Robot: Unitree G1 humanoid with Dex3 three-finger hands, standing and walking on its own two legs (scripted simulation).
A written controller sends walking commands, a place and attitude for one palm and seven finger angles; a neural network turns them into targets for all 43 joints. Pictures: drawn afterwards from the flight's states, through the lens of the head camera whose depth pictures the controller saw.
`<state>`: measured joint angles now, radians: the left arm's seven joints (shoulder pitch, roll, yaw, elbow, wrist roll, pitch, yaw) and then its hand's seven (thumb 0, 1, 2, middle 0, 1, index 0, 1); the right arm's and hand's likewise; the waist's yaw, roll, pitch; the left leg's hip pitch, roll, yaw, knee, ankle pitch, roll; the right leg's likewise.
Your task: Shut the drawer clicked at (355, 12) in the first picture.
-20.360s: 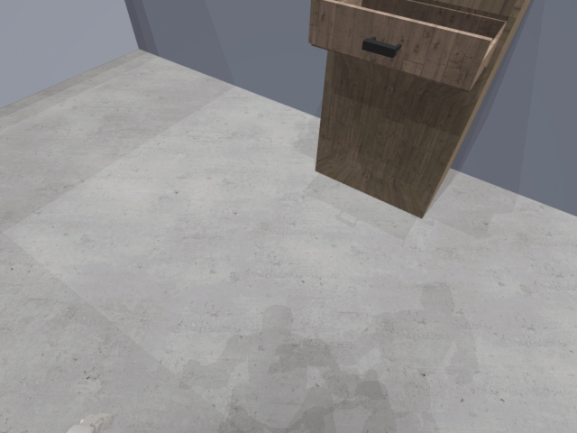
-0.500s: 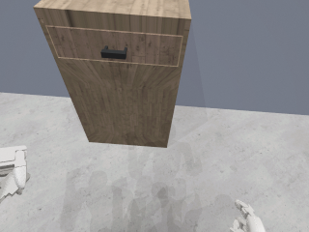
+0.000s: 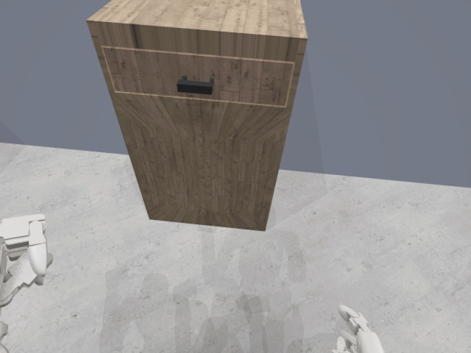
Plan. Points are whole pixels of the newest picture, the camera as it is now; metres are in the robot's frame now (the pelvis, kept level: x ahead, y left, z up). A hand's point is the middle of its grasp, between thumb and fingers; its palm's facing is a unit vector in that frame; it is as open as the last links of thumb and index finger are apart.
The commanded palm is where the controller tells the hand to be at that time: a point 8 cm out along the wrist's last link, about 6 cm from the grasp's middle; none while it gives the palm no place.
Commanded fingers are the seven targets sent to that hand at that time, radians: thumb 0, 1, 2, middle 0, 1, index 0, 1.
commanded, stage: stop stepping back and stand still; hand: left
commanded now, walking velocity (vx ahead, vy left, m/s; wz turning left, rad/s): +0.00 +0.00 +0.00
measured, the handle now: (196, 83) +0.81 +0.16 +0.04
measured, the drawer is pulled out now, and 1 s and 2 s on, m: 0.00 0.00 0.00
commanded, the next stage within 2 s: let the arm hang, fingers relaxed in 0.24 s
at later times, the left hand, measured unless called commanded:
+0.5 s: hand (99, 325) +0.18 +0.25 -0.07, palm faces +0.08 -0.91 -0.40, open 3.1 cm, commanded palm none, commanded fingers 0.00 0.90 0.90 -1.04 -1.21 -1.04 -1.21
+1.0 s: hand out of the picture -0.07 +0.18 -0.17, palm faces +0.04 -0.98 -0.21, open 6.2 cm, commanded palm none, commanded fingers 0.00 0.90 0.90 -0.20 -0.30 -0.20 -0.30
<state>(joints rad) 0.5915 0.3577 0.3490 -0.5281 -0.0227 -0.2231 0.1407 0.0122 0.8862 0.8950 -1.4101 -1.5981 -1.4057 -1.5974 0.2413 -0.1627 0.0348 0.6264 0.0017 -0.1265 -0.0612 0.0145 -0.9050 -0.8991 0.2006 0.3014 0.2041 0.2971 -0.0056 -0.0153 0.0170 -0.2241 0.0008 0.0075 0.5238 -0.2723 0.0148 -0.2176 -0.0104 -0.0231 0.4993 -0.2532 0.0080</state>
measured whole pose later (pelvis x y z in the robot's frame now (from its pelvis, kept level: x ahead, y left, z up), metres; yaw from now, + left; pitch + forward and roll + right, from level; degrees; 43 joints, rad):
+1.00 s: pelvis -0.01 +0.00 +0.00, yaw +1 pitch -2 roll -1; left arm 0.33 0.17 0.01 1.16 0.01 0.02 0.02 0.00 0.91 0.89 -0.41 -0.55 -0.41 -0.54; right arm 0.34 -0.12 0.00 1.12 -0.01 0.03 -0.03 0.01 -0.91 -0.90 0.20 0.30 0.20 0.30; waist 0.00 0.02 0.08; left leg -0.22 -0.01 -0.01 0.47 -0.22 0.01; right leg -0.21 -0.02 -0.05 0.44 -0.20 0.00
